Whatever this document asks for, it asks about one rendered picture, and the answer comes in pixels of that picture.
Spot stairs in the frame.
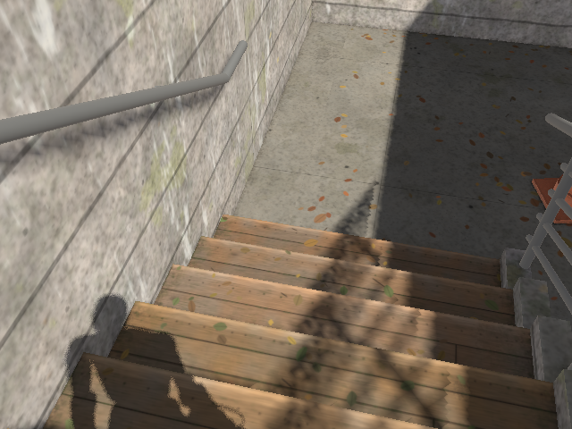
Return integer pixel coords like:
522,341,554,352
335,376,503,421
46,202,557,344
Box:
7,214,559,429

